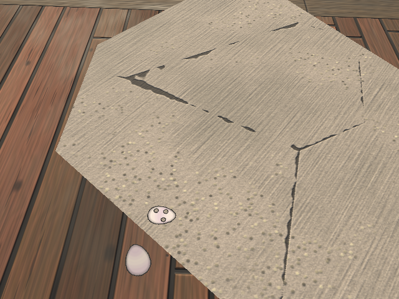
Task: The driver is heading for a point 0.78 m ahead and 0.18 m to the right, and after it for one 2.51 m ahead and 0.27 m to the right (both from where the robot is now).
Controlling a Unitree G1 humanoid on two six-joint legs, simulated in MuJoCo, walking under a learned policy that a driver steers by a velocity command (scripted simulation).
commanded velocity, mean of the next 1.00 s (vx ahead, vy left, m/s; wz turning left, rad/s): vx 0.50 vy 0.00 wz -0.02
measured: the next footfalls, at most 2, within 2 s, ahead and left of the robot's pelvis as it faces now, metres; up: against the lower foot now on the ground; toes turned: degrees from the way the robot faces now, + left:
right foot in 0.44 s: +0.42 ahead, -0.15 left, +0.00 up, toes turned -3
left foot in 1.00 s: +0.72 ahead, +0.09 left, +0.00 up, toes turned +1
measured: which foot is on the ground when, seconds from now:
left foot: down 0.00-0.46, up 0.48-0.98, down 1.00-1.00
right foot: up 0.00-0.42, down 0.44-1.00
